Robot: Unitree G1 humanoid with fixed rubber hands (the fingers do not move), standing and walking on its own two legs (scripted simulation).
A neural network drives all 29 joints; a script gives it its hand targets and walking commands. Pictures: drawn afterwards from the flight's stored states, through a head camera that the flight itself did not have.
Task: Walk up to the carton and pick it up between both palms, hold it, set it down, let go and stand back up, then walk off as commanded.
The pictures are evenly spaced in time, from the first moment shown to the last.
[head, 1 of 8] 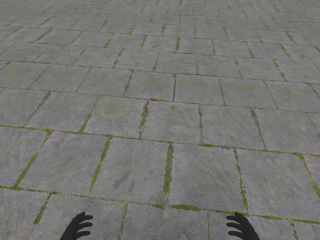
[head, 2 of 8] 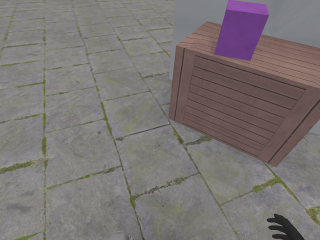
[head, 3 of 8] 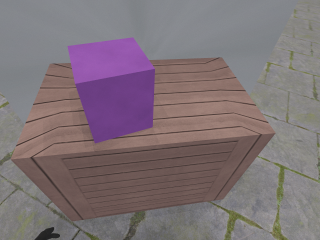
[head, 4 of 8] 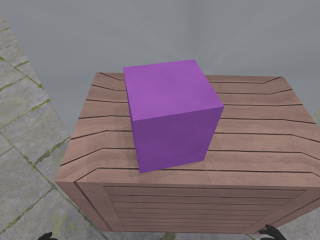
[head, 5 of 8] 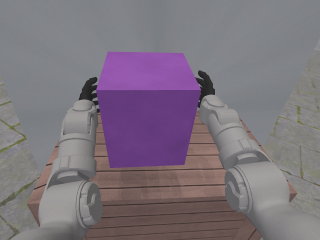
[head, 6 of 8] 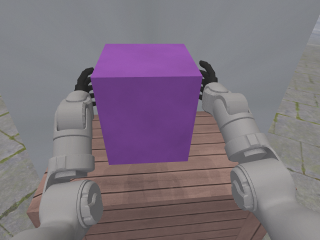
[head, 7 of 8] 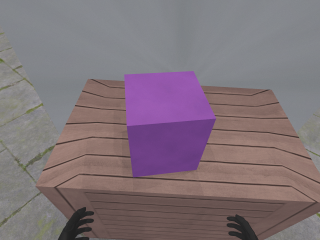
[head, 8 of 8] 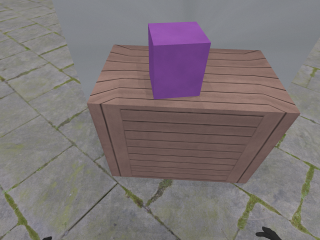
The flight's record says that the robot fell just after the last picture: no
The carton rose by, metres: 0.24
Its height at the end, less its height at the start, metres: +0.00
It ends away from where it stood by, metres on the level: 0.04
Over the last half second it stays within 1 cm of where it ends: yes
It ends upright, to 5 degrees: yes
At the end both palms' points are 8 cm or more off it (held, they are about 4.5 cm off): yes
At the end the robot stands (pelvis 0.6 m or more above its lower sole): yes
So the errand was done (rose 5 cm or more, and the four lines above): yes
